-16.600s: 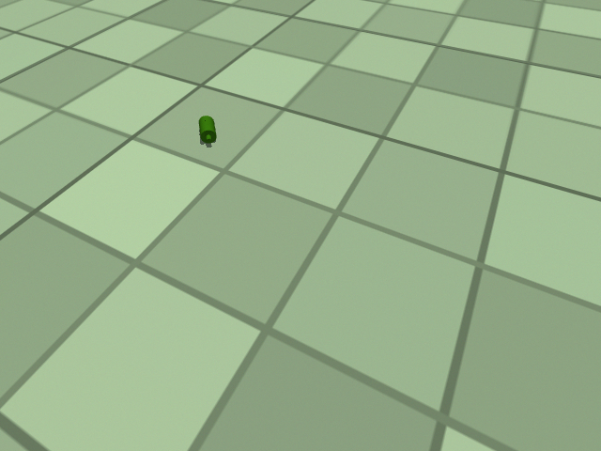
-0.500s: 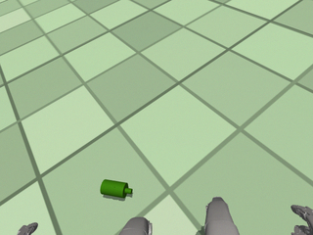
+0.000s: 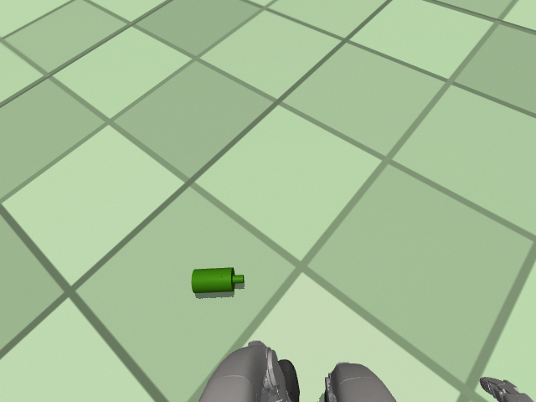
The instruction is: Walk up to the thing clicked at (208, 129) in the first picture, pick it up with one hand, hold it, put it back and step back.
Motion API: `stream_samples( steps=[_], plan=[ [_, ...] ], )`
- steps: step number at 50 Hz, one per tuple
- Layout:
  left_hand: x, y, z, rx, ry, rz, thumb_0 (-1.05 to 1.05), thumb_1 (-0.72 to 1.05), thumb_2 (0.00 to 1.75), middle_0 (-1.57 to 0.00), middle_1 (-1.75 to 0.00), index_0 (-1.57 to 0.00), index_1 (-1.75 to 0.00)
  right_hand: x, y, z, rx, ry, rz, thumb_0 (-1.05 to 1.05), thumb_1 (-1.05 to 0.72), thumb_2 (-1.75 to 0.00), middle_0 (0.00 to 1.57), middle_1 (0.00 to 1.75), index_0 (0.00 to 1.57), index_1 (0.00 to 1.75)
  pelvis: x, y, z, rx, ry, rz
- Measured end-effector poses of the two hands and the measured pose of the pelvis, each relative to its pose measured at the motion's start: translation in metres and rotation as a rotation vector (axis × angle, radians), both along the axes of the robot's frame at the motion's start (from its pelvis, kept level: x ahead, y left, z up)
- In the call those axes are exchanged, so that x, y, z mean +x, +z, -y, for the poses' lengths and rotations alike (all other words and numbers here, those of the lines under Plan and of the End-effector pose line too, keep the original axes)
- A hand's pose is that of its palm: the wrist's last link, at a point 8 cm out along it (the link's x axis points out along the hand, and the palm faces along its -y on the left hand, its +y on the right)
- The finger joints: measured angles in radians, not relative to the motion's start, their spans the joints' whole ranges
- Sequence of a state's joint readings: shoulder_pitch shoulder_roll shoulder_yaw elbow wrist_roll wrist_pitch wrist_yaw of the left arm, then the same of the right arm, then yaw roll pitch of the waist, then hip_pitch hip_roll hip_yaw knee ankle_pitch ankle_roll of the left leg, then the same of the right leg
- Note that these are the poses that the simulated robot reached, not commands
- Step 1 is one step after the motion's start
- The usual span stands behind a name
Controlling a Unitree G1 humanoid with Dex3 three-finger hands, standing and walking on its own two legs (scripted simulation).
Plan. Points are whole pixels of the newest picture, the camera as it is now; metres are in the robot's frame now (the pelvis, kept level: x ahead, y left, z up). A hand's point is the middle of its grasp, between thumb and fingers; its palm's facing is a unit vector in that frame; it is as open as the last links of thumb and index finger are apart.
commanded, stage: walk up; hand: left
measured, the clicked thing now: (219, 280) +0.50 +0.23 -0.70
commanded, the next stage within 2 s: none
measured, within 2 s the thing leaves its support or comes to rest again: neither
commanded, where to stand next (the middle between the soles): +0.06 +0.01 m, yaw -3 degrees
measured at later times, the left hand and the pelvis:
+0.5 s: hand out of the picture +0.05 +0.40 -0.16, palm faces -0.06 -0.93 -0.36, open 7.3 cm; pelvis -0.04 +0.10 +0.00, yaw -3 degrees
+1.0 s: hand (117, 394) +0.14 +0.28 -0.15, palm faces -0.05 -0.92 -0.38, open 7.3 cm; pelvis +0.02 +0.02 -0.01, yaw -4 degrees
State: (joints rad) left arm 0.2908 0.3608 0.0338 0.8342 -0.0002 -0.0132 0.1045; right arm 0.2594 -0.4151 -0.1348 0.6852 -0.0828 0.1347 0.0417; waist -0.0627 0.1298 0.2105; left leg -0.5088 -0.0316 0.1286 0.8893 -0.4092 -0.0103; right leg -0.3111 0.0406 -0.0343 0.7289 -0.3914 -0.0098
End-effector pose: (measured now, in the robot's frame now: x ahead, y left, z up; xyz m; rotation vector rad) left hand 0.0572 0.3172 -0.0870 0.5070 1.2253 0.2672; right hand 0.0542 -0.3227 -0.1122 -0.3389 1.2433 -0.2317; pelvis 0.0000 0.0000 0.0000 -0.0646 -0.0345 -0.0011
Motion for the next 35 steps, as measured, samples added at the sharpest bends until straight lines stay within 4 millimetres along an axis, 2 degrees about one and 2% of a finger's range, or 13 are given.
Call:
stream_samples(
  steps=[5,8,10,12,14,18,21,24,26,29,31,35],
  plan=[
    [-0.023,0.017,-0.048,0.067,0.033,0.066,0.00,0.90,0.89,-0.22,-0.30,-0.21,-0.30,0.002,0.007,-0.040,0.040,0.034,0.075,0.01,-0.90,-0.90,0.21,0.30,0.20,0.30,-0.022,0.006,-0.032,0.052,-0.004,0.007],
    [-0.022,0.021,-0.077,0.067,0.007,0.114,0.00,0.90,0.89,-0.21,-0.30,-0.21,-0.30,-0.001,0.008,-0.060,0.046,0.029,0.129,0.00,-0.90,-0.90,0.21,0.30,0.20,0.30,-0.032,0.003,-0.059,0.067,-0.011,0.002],
    [-0.016,0.016,-0.097,0.048,-0.018,0.145,0.00,0.90,0.89,-0.21,-0.30,-0.21,-0.30,-0.008,0.006,-0.073,0.022,0.033,0.150,0.00,-0.90,-0.90,0.21,0.30,0.20,0.30,-0.036,-0.004,-0.079,0.064,0.000,0.003],
    [-0.009,0.006,-0.118,0.031,-0.023,0.186,0.00,0.90,0.90,-0.21,-0.30,-0.21,-0.30,-0.022,0.001,-0.087,-0.021,0.035,0.156,0.00,-0.90,-0.90,0.21,0.30,0.20,0.30,-0.040,-0.014,-0.096,0.101,0.023,0.021],
    [-0.008,-0.002,-0.131,0.011,-0.009,0.203,0.00,0.90,0.90,-0.21,-0.30,-0.21,-0.30,-0.041,0.001,-0.101,-0.043,0.027,0.146,0.00,-0.90,-0.90,0.21,0.30,0.20,0.30,-0.042,-0.018,-0.105,0.127,-0.004,0.041],
    [-0.008,-0.013,-0.137,-0.064,-0.007,0.154,0.00,0.91,0.90,-0.21,-0.30,-0.21,-0.30,-0.082,0.016,-0.113,-0.085,-0.018,0.086,0.00,-0.90,-0.90,0.21,0.30,0.21,0.30,-0.040,-0.007,-0.110,0.085,-0.016,0.052],
    [-0.007,-0.020,-0.135,-0.116,-0.008,0.116,0.00,0.91,0.90,-0.21,-0.30,-0.20,-0.30,-0.109,0.034,-0.107,-0.136,-0.044,0.022,0.00,-0.89,-0.90,0.22,0.30,0.21,0.30,-0.042,-0.001,-0.105,0.080,-0.024,0.052],
    [-0.012,-0.028,-0.126,-0.156,-0.006,0.052,0.00,0.91,0.90,-0.21,-0.30,-0.20,-0.30,-0.129,0.050,-0.089,-0.202,-0.071,-0.054,0.00,-0.89,-0.90,0.22,0.30,0.21,0.30,-0.041,0.002,-0.099,0.074,-0.035,0.043],
    [-0.014,-0.034,-0.118,-0.174,-0.003,0.008,0.00,0.91,0.90,-0.21,-0.30,-0.20,-0.30,-0.136,0.059,-0.072,-0.242,-0.080,-0.094,0.00,-0.89,-0.90,0.22,0.30,0.21,0.30,-0.038,0.002,-0.092,0.074,-0.047,0.031],
    [-0.012,-0.040,-0.099,-0.188,-0.006,-0.047,0.00,0.91,0.90,-0.21,-0.30,-0.20,-0.30,-0.136,0.066,-0.046,-0.284,-0.081,-0.126,0.01,-0.89,-0.90,0.22,0.30,0.21,0.30,-0.031,-0.001,-0.079,0.077,-0.067,0.013],
    [-0.003,-0.043,-0.082,-0.191,-0.014,-0.060,0.00,0.91,0.90,-0.21,-0.30,-0.20,-0.30,-0.131,0.064,-0.027,-0.294,-0.074,-0.135,0.01,-0.89,-0.90,0.21,0.30,0.21,0.30,-0.025,-0.004,-0.067,0.079,-0.080,0.002],
    [0.022,-0.047,-0.044,-0.183,-0.032,-0.022,0.00,0.91,0.90,-0.21,-0.30,-0.20,-0.30,-0.105,0.040,0.009,-0.276,-0.051,-0.136,0.01,-0.89,-0.90,0.21,0.30,0.21,0.30,-0.014,-0.016,-0.040,0.036,-0.080,0.004]
  ],
)
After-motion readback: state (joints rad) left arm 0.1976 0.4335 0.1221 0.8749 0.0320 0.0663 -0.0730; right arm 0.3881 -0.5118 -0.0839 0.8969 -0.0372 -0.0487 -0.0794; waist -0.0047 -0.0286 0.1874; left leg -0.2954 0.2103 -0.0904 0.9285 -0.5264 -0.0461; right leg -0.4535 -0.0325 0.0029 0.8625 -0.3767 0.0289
